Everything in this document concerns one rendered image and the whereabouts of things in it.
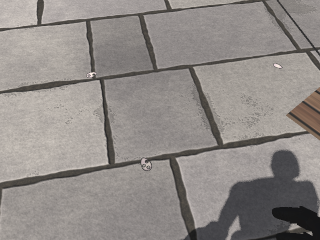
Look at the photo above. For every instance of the robot right hand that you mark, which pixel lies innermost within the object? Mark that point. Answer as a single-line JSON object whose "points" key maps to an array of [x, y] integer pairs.
{"points": [[301, 216]]}

